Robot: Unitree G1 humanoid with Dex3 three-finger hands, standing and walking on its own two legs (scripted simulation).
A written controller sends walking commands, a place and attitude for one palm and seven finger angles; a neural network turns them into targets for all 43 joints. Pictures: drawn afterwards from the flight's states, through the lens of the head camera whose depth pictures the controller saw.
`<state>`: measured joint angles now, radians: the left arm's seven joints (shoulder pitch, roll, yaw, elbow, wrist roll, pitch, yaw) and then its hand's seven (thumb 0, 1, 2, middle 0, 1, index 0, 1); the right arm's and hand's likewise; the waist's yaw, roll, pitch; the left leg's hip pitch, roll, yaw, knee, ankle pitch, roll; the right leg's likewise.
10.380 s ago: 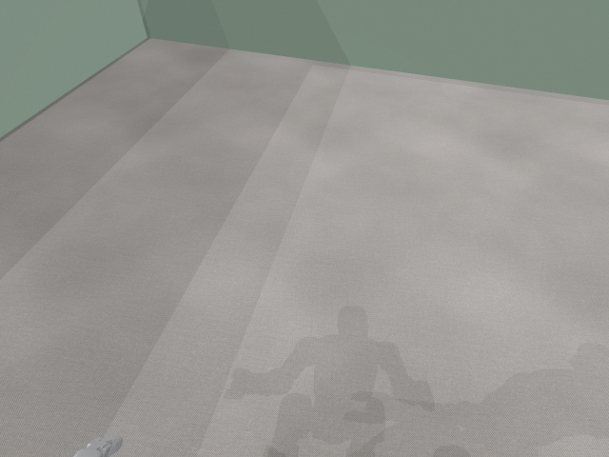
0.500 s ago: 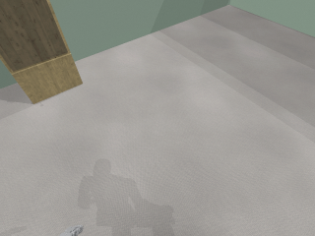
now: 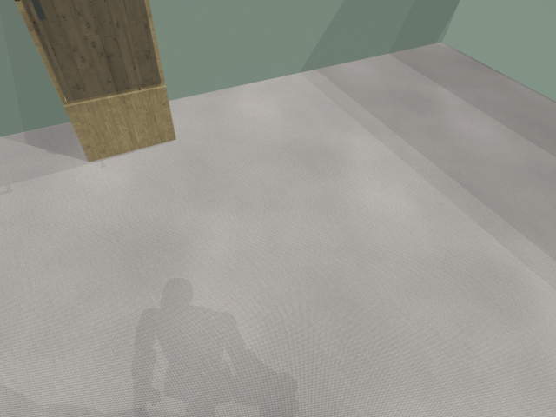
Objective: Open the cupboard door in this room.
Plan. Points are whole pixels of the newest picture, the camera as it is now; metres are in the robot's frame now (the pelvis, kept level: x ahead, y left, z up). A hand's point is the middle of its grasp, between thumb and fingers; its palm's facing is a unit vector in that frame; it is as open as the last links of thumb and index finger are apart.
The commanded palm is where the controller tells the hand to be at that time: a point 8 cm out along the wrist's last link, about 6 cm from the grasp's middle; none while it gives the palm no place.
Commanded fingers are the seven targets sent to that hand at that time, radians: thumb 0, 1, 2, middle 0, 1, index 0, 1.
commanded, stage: stand and wait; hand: left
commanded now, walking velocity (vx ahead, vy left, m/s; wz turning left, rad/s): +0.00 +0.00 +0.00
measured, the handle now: out of the picture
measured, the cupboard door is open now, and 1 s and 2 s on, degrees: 0 0 0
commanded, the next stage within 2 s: turn or walk to find it in 0.14 s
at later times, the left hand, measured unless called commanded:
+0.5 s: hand out of the picture -0.01 +0.20 -0.18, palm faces +0.12 -0.96 -0.25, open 7.3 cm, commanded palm none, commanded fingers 0.00 0.90 0.90 -0.20 -0.30 -0.20 -0.30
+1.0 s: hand out of the picture +0.00 +0.26 -0.16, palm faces +0.34 -0.91 -0.25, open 7.4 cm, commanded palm none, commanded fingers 0.00 0.90 0.90 -0.20 -0.30 -0.20 -0.30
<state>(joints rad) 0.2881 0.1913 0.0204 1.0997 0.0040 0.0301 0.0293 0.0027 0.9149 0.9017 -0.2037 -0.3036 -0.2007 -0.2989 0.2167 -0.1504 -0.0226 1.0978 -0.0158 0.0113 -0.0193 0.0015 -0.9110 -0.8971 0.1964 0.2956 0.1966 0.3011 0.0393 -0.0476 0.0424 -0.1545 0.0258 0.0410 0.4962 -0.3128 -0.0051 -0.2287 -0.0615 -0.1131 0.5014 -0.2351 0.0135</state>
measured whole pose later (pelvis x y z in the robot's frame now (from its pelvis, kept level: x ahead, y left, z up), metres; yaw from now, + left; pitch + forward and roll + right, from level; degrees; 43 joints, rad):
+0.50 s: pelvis -0.02 +0.01 -0.01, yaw +5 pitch +0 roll +0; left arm 0.24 0.19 0.04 1.06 0.02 0.02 0.03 0.00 0.91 0.90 -0.20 -0.30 -0.20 -0.30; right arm 0.26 -0.17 -0.04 1.06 -0.02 0.04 0.00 0.00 -0.91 -0.90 0.20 0.30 0.20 0.30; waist 0.00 0.02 0.05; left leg -0.29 -0.01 0.00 0.62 -0.34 0.01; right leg -0.30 -0.11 -0.18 0.56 -0.25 0.02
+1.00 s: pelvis -0.03 +0.03 +0.00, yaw +19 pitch +1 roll -1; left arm 0.12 0.25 0.06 0.94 0.01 0.06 0.02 0.00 0.91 0.90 -0.20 -0.30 -0.20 -0.30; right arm 0.22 -0.19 -0.05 0.95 -0.03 0.01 0.00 0.00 -0.90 -0.90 0.20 0.30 0.20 0.30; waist -0.03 -0.01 0.06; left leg -0.28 -0.03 0.00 0.45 -0.19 0.05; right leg -0.46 -0.07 -0.02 1.02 -0.40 0.09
